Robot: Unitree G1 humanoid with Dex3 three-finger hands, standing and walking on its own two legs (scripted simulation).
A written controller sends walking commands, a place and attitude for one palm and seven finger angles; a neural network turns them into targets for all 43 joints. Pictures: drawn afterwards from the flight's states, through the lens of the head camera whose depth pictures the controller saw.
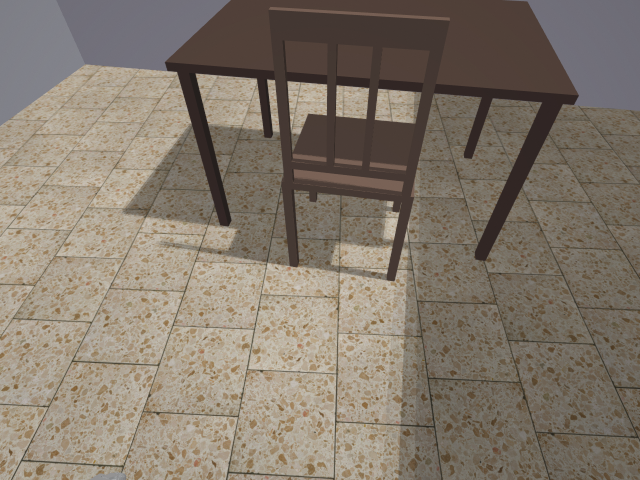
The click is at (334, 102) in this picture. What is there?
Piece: chair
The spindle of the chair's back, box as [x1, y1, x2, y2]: [326, 44, 337, 165]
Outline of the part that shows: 328,44 326,165 333,165 337,44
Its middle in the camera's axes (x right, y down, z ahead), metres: +0.03 -0.35 +1.05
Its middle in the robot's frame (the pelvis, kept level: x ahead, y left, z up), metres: +1.01 +0.03 -0.06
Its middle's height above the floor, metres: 0.71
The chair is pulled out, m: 0.00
